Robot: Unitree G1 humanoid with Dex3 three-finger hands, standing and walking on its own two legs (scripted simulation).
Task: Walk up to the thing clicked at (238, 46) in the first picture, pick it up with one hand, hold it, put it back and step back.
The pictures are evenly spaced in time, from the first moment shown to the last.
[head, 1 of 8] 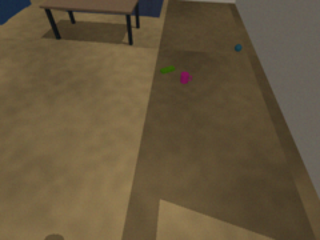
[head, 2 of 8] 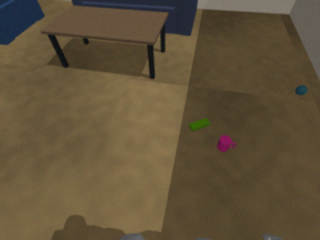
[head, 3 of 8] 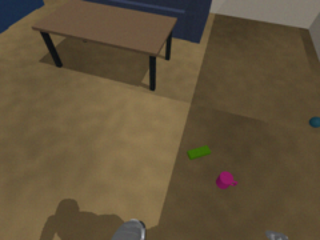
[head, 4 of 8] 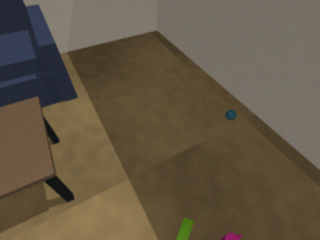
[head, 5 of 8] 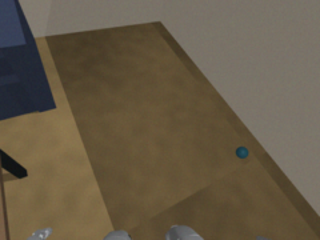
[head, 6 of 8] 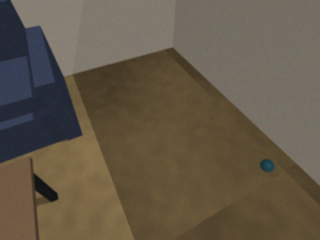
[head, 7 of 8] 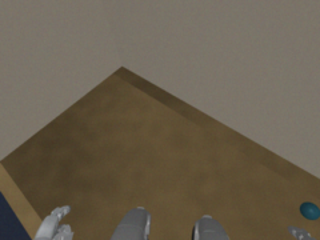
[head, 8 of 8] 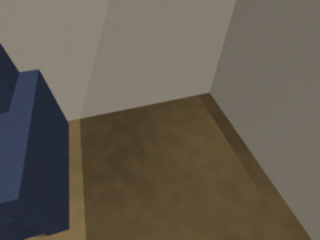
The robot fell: no
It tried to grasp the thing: no
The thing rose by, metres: 0.00
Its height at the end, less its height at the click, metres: +0.00
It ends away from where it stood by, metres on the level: 0.00
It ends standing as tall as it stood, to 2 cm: yes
